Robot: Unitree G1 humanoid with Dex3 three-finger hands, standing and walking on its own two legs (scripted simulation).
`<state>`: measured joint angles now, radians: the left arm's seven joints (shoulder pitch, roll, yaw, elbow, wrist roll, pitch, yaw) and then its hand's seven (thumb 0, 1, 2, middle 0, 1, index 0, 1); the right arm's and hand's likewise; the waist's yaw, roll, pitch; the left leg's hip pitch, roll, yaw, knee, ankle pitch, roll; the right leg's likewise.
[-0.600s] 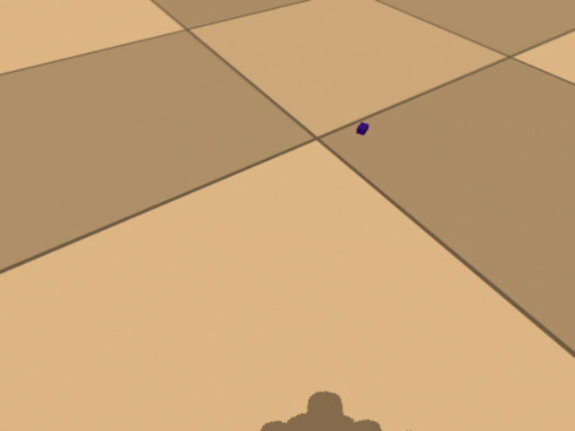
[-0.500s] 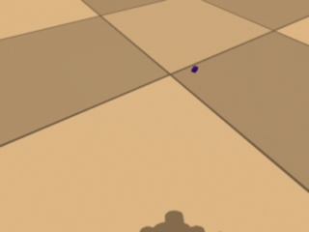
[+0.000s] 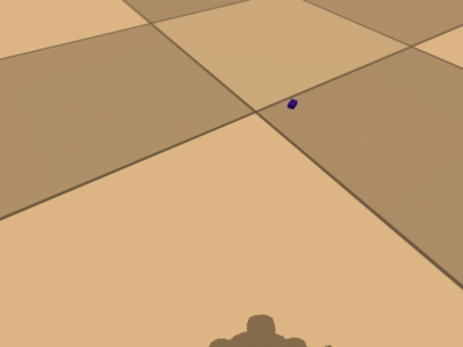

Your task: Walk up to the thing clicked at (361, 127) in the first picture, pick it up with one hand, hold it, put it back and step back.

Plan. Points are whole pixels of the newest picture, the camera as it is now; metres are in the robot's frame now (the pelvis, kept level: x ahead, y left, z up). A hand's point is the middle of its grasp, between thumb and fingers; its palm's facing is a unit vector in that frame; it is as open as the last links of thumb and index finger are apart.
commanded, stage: stand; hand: left
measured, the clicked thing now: (292, 104) +1.82 -0.45 -0.77
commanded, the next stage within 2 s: walk up in 0.52 s
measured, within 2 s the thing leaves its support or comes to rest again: neither
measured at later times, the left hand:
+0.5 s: hand out of the picture +0.08 +0.25 -0.15, palm faces -0.02 -0.94 -0.35, open 7.4 cm
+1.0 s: hand out of the picture +0.14 +0.33 -0.18, palm faces +0.28 -0.91 -0.30, open 7.4 cm
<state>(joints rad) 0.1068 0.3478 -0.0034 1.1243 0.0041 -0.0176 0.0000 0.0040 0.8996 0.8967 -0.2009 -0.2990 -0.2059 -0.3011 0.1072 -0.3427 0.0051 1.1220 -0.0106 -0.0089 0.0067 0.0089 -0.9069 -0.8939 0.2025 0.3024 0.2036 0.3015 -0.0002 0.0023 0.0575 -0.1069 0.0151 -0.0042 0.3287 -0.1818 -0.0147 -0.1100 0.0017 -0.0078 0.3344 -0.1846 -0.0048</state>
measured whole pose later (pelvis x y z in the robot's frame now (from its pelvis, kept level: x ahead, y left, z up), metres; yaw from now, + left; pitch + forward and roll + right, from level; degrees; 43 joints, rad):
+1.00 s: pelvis +0.13 +0.02 -0.03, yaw +17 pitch -5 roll +3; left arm 0.17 0.51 0.12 0.89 0.05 0.08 -0.14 0.01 0.90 0.90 -0.20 -0.30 -0.20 -0.30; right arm 0.31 -0.51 -0.10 0.93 0.00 -0.08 -0.02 0.01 -0.91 -0.89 0.20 0.30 0.20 0.30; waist 0.02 -0.16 0.03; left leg -0.32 0.01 0.14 0.65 -0.26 0.05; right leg -0.34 -0.06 -0.01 1.17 -0.48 -0.02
